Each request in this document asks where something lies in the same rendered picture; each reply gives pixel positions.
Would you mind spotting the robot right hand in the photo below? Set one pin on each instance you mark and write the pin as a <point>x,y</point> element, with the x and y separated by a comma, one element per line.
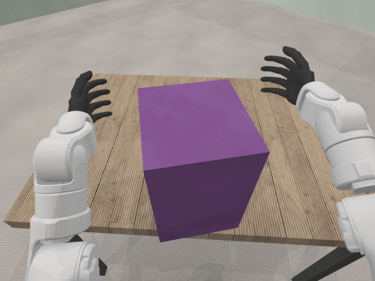
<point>297,77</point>

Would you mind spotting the right robot upper arm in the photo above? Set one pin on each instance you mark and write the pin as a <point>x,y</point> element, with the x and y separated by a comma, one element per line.
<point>357,224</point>

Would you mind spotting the left robot upper arm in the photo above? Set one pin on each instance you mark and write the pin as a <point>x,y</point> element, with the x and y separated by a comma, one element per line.
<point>70,261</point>

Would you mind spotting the robot left hand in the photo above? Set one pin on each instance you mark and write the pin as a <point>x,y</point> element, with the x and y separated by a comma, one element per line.
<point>80,98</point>

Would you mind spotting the table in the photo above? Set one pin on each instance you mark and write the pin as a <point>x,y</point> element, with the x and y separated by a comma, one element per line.
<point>294,200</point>

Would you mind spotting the robot left forearm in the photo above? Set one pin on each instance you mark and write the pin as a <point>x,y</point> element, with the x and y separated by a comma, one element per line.
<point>60,181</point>

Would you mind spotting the robot right forearm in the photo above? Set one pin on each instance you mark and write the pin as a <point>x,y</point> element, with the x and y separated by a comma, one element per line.
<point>345,135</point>

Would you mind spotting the carton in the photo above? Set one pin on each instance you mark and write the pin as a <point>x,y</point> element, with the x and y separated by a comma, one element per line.
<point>202,157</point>

